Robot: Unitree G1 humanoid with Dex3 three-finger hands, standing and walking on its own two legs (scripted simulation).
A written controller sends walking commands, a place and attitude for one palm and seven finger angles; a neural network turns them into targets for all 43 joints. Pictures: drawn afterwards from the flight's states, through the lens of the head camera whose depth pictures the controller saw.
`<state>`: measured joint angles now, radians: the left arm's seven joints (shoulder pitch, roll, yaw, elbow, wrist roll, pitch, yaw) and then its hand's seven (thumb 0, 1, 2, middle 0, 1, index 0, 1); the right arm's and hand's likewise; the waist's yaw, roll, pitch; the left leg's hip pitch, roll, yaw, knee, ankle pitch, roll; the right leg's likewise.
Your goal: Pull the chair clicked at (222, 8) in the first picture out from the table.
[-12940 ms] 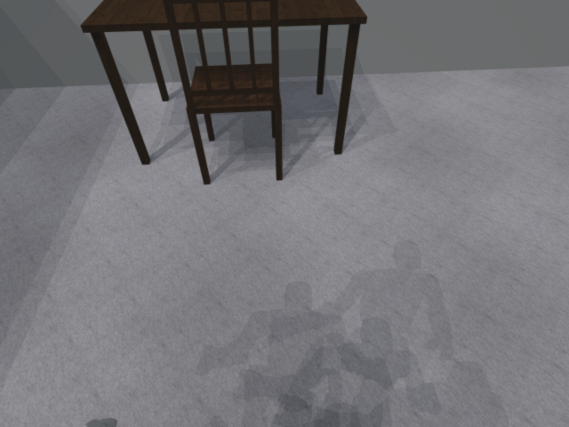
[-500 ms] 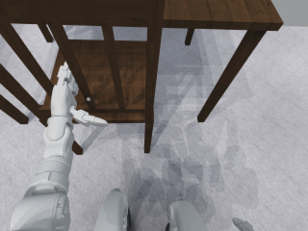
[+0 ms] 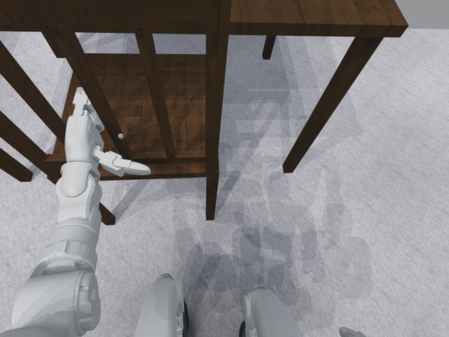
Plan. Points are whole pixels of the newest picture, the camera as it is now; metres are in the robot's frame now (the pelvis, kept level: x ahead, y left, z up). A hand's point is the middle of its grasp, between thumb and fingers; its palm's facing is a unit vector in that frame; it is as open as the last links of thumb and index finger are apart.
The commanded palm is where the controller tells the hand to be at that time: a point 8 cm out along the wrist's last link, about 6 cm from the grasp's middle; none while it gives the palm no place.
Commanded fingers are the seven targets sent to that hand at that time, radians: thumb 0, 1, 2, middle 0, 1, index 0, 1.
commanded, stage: push the fingers through the gap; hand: left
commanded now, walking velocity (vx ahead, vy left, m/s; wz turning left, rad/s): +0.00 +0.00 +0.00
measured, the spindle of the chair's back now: (103, 109) +0.49 +0.20 +0.06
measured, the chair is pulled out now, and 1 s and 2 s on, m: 0.00 0.00 0.07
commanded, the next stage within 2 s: hook a spindle and tug to test in 0.02 s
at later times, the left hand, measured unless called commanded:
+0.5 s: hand (122, 134) +0.46 +0.17 +0.03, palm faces +0.04 -1.00 -0.03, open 15.2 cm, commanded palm +0.43 +0.21 +0.03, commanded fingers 0.00 -0.22 0.42 -0.41 -1.18 -0.41 -1.18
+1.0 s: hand (119, 133) +0.46 +0.17 +0.03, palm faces +0.06 -1.00 -0.01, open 5.9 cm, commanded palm +0.43 +0.20 +0.03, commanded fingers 0.00 0.90 0.90 -0.50 -1.45 -0.50 -1.45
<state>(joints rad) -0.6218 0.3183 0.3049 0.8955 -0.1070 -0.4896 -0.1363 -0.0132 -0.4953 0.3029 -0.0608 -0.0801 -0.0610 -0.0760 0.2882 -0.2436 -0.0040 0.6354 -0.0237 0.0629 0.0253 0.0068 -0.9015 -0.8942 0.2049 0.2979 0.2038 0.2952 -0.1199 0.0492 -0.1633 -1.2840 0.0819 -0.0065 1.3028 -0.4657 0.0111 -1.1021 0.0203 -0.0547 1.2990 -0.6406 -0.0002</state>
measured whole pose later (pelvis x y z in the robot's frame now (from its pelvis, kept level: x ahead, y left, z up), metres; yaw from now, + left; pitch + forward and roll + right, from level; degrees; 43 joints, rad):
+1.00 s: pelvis +0.01 +0.01 +0.00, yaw +0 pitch +26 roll -4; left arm -0.61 0.29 0.27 0.86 -0.12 -0.47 -0.09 0.00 0.63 0.79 -0.41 -1.36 -0.42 -1.39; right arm 0.28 -0.24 -0.01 0.63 -0.02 0.08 0.04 0.01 -0.90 -0.89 0.20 0.30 0.20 0.30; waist -0.11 0.05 -0.17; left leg -1.27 0.07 -0.01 1.29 -0.47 0.02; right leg -1.08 0.02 -0.05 1.27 -0.64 0.01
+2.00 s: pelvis +0.04 +0.01 +0.10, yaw +1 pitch +12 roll -2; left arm -0.43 0.18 0.08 0.90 -0.08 -0.16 0.08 0.05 0.76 0.82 -0.29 -1.09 -0.45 -1.44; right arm 0.27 -0.23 0.03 0.59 0.04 0.16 -0.08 0.01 -0.90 -0.89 0.21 0.30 0.20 0.30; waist -0.07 0.04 -0.04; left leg -0.67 0.05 0.04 0.77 -0.31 0.01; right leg -0.51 0.00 -0.03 0.74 -0.42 0.02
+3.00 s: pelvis -0.06 +0.00 +0.11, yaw +1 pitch +2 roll +0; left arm -0.44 0.15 0.03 1.00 -0.06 -0.24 0.11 0.04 0.70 0.85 -0.34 -1.19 -0.50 -1.44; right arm 0.19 -0.24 0.00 0.75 0.02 -0.04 -0.11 0.01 -0.90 -0.89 0.21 0.30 0.21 0.30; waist -0.05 0.05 0.16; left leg -0.51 0.01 -0.02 0.79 -0.37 -0.03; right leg -0.41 -0.02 -0.02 0.65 -0.27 0.00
